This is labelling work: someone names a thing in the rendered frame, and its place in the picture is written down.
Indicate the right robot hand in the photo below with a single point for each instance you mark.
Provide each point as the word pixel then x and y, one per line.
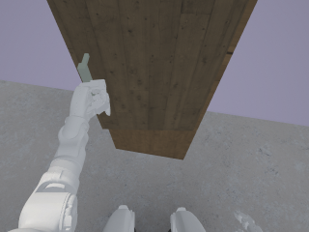
pixel 247 222

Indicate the left robot upper arm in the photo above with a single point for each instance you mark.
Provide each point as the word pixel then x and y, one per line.
pixel 49 212

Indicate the handle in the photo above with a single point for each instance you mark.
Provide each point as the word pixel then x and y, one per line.
pixel 84 70

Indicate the cupboard door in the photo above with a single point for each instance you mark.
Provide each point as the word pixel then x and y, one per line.
pixel 159 58

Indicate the left robot forearm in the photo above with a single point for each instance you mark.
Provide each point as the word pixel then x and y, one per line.
pixel 66 166

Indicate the robot right shin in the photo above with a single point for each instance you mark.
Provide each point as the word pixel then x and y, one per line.
pixel 181 209

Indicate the robot left shin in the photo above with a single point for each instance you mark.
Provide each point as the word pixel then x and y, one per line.
pixel 123 207

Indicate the robot shin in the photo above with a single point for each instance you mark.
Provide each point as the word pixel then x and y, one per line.
pixel 181 209
pixel 123 207

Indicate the left robot hand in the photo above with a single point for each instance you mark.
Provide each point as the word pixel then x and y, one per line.
pixel 84 105

